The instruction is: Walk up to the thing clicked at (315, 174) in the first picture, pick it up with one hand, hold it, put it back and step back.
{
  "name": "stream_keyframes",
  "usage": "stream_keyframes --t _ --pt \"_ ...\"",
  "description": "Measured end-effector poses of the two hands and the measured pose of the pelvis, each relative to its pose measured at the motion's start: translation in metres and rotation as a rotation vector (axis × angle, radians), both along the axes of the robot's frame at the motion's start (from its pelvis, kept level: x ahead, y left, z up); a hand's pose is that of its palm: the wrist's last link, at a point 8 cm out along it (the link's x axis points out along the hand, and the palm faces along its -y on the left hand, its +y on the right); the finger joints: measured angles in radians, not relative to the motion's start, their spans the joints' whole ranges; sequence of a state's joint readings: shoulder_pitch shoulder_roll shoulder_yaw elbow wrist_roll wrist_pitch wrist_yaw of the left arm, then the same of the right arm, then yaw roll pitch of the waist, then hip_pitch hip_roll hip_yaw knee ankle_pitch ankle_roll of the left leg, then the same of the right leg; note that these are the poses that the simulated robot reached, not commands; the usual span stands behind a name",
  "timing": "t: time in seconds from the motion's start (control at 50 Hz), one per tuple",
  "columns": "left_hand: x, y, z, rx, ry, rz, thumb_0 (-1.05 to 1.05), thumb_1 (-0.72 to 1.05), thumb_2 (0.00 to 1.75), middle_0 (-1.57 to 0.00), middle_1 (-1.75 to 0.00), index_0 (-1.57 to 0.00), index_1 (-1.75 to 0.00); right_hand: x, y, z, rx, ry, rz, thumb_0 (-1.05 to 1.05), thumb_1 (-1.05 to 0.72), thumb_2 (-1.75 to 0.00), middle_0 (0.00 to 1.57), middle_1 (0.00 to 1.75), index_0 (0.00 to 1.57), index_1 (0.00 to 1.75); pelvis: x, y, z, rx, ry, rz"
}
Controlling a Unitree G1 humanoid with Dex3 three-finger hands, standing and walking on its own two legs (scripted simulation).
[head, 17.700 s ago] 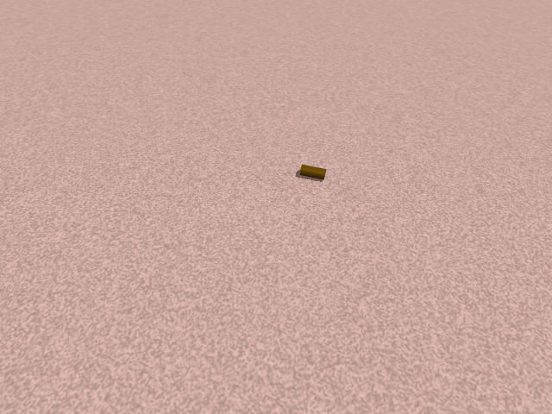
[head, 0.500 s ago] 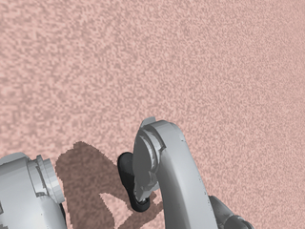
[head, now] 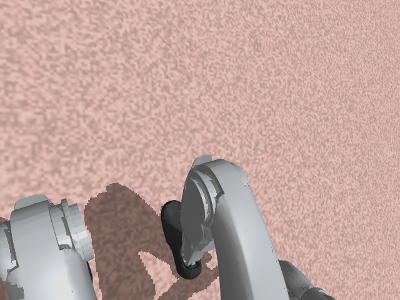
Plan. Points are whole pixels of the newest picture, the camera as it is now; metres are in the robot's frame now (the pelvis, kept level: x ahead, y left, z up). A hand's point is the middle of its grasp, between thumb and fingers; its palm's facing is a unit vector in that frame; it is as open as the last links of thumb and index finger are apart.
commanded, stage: settle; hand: left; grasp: from above
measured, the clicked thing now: out of the picture +0.44 +0.38 -0.26
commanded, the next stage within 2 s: lift in 0.54 s
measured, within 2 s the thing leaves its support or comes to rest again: neither
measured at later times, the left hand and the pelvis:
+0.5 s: hand out of the picture +0.42 +0.37 -0.14, palm faces -0.50 -0.09 -0.86, open 8.4 cm; pelvis -0.01 +0.00 +0.03, yaw +4 degrees
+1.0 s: hand out of the picture +0.39 +0.37 -0.07, palm faces -0.50 -0.12 -0.85, open 8.4 cm; pelvis -0.01 +0.00 +0.07, yaw +7 degrees
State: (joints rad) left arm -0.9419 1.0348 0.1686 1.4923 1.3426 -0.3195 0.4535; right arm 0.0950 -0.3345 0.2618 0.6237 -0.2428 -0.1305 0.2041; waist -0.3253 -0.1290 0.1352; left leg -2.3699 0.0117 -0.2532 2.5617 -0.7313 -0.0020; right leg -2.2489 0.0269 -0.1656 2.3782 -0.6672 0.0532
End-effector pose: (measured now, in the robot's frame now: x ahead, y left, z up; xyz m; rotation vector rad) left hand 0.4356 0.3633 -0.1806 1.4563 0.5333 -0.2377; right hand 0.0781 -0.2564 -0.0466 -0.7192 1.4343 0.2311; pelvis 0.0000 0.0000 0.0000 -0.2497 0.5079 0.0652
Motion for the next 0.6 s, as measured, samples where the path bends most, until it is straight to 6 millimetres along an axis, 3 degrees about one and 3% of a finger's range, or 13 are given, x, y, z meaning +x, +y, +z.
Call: stream_keyframes --t 0.3,0.6 --pt "-0.002 0.016 0.068 0.045 -0.004 0.018 0.0 0.25 0.21 -0.87 -0.3 -0.91 -0.26 0.024 -0.004 -0.009 0.045 -0.077 -0.095 0.0 -0.91 -0.9 0.2 0.3 0.2 0.3 -0.002 -0.001 0.013 0.023 0.053 0.03" --pt "-0.006 0.01 0.104 0.013 0.016 -0.038 -0.01 0.23 0.23 -0.88 -0.31 -0.92 -0.27 0.002 -0.009 0.001 -0.003 -0.049 -0.165 0.0 -0.92 -0.9 0.2 0.3 0.2 0.3 -0.011 -0.002 0.028 0.035 0.054 0.047"
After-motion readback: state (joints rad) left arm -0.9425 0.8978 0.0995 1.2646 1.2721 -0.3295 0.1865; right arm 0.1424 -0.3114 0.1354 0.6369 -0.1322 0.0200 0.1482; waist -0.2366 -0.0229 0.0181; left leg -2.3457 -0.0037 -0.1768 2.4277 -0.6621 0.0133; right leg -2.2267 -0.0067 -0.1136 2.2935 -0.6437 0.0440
